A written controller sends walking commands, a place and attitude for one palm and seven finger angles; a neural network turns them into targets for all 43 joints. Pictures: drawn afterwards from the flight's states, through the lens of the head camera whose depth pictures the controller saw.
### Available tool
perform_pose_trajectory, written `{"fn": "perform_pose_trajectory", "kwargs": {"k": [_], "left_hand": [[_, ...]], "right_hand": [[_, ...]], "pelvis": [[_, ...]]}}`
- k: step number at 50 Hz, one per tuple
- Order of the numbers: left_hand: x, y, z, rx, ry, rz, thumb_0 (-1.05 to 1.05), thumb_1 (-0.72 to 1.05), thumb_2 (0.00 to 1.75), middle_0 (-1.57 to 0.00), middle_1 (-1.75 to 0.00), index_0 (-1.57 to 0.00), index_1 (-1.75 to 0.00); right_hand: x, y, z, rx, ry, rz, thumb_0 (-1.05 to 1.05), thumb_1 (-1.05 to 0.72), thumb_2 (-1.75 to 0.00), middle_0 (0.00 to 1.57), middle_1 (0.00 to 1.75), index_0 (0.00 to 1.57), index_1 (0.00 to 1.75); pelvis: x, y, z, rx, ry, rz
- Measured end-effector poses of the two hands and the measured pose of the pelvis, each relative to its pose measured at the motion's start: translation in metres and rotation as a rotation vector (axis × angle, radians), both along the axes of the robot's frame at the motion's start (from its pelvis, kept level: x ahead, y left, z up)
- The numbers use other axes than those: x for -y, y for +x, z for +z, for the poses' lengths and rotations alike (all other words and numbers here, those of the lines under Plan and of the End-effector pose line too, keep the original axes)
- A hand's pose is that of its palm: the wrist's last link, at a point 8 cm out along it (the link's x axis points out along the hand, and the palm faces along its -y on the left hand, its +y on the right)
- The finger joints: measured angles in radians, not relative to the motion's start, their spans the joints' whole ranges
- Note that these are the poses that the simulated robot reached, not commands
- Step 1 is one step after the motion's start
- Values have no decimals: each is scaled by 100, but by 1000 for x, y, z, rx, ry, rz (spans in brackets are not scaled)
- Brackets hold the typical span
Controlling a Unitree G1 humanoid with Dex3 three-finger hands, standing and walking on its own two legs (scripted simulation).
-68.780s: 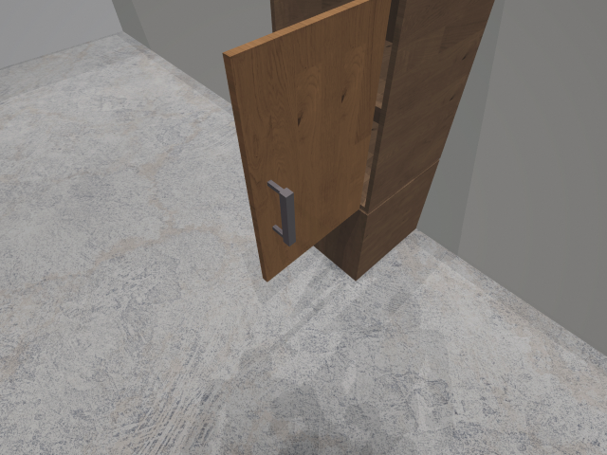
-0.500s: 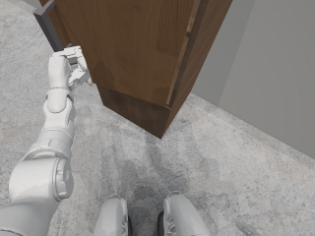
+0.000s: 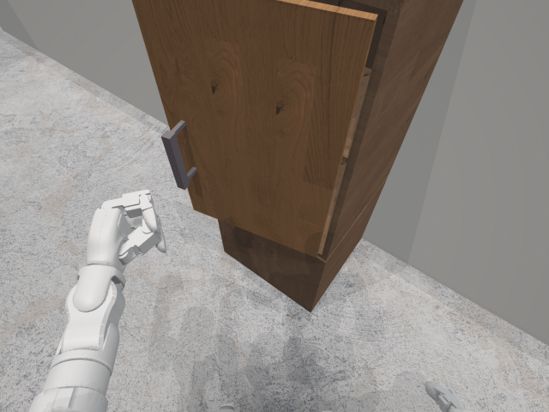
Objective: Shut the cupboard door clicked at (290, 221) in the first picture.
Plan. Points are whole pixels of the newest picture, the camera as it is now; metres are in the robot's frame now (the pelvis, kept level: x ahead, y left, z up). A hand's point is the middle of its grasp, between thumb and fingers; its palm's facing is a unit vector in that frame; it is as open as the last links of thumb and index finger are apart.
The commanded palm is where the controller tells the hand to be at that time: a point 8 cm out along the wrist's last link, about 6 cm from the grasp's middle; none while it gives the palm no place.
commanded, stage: draw the hand back to the body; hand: left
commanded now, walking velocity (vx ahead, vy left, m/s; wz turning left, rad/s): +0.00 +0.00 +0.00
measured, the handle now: (182, 156) +0.62 +0.21 -0.04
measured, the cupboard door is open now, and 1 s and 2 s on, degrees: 13 13 13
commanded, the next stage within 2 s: step back with the hand held close in 1.04 s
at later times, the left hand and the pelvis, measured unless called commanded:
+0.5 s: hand (37, 274) +0.24 +0.25 +0.16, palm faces +0.38 -0.86 -0.34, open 4.8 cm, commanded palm +0.19 +0.28 +0.19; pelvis +0.02 +0.00 +0.05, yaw +1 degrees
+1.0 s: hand out of the picture +0.19 +0.24 +0.20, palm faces +0.47 -0.78 -0.40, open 7.4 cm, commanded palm +0.15 +0.28 +0.22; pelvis +0.01 -0.02 +0.05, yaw +1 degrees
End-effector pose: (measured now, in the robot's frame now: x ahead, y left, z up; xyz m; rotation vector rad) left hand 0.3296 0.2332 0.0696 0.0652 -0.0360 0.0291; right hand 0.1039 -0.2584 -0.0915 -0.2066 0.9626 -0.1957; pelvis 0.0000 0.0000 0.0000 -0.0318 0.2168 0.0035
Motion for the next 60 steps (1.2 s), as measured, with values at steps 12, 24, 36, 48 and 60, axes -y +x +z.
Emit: {"fn": "perform_pose_trajectory", "kwargs": {"k": [12, 24, 36, 48, 60], "left_hand": [[-28, -70, 54, -102, 186, 232, 1, 90, 90, -101, -118, -100, -118], [-49, -124, 108, -36, 278, 367, 1, 90, 90, -68, -83, -68, -83], [-60, -179, 165, 92, 448, 476, 1, 90, 90, -36, -48, -36, -47], [-47, -181, 148, 69, 391, 468, 1, 90, 90, -22, -32, -22, -32], [-44, -178, 158, 104, 422, 445, 1, 89, 90, -21, -31, -21, -30]], "right_hand": [[-38, 96, 61, 262, 26, 102, 1, -90, -90, 20, 30, 19, 30], [-60, 111, 67, 294, 94, 204, 1, -90, -90, 20, 30, 20, 30], [-34, 94, 54, 263, 80, 173, 2, -90, -90, 20, 30, 20, 30], [-18, 87, 57, 289, 53, 151, 2, -90, -90, 20, 30, 20, 30], [-18, 86, 59, 305, 66, 139, 2, -90, -90, 20, 30, 20, 30]], "pelvis": [[-2, 11, 36, 174, 18, 14], [2, 21, 49, 247, 27, 21], [11, 22, 49, 262, 31, 23], [20, 13, 49, 274, 35, 20], [22, 13, 50, 272, 31, 13]]}}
